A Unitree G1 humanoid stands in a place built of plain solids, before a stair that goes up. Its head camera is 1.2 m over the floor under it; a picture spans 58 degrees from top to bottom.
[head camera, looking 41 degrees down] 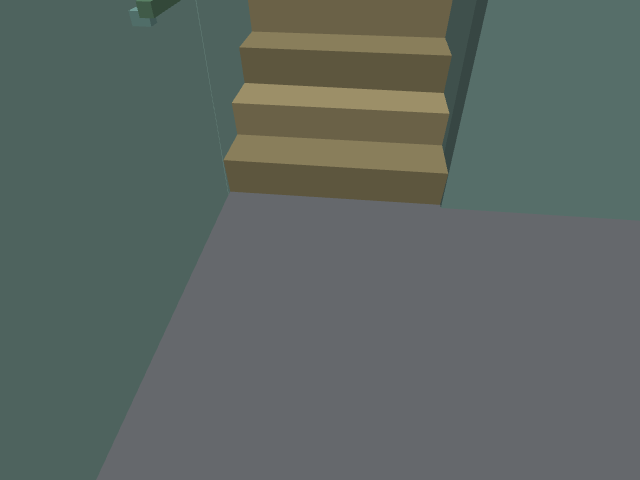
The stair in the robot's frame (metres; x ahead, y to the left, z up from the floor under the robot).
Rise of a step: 0.18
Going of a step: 0.24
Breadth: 1.00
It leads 6 degrees to the right of straight ahead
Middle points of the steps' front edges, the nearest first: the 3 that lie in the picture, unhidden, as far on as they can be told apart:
1.66 -0.06 0.19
1.89 -0.09 0.35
2.11 -0.11 0.53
